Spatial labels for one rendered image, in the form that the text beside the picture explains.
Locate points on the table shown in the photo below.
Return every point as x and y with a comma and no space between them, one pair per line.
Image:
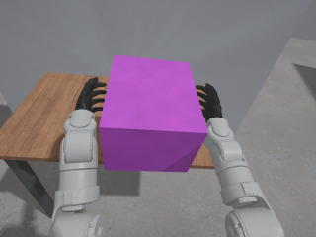
35,130

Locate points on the right robot hand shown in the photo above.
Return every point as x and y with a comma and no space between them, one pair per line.
212,108

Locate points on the left robot hand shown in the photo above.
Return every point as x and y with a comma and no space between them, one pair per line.
85,101

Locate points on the robot right upper arm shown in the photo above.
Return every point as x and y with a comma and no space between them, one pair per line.
252,222

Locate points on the carton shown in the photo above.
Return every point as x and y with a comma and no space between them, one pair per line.
151,120

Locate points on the robot left upper arm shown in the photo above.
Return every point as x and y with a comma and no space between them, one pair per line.
87,224

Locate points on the left robot forearm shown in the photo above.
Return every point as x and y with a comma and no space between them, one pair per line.
78,163

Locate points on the right robot forearm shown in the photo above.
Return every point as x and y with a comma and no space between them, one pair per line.
238,188

